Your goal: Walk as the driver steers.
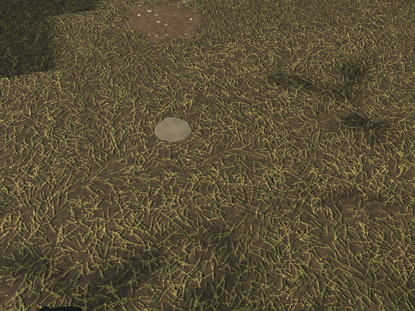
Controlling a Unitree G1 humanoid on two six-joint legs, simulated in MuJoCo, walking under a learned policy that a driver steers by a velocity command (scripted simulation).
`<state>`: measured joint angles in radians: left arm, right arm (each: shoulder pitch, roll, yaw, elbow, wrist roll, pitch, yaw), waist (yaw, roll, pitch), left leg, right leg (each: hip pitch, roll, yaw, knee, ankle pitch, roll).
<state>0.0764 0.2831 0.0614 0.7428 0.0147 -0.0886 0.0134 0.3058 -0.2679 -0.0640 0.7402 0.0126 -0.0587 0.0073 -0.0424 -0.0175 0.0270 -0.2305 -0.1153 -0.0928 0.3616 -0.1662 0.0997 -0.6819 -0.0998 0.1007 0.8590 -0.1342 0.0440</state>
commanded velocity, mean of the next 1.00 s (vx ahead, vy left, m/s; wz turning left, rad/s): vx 0.50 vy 0.00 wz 0.53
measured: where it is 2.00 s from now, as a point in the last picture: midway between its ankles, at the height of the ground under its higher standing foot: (95, 168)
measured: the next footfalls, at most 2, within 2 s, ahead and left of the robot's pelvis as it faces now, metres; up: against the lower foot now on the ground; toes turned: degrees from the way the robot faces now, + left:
right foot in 0.20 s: +0.30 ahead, -0.15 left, +0.00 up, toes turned +12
left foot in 0.74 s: +0.50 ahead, +0.20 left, +0.00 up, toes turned +29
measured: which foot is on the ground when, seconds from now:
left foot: down 0.00-0.20, up 0.22-0.72, down 0.74-1.00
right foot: up 0.00-0.18, down 0.20-0.74, up 0.76-1.00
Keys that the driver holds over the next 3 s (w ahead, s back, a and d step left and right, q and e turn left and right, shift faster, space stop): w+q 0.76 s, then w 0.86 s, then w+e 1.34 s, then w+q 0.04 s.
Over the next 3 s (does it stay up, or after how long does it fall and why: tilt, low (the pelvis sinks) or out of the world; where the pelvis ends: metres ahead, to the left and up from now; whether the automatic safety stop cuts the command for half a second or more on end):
stays up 1.54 0.51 -0.01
